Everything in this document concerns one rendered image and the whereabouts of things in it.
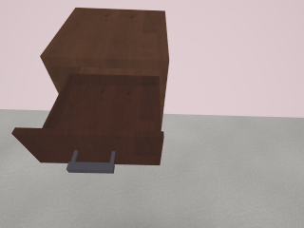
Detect drawer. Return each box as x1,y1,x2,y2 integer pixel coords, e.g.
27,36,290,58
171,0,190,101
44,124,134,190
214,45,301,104
11,73,164,165

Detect handle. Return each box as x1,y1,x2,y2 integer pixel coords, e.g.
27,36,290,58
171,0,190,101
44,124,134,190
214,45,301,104
66,150,116,174

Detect cabinet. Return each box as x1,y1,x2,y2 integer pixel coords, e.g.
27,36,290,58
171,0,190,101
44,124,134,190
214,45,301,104
40,8,170,130

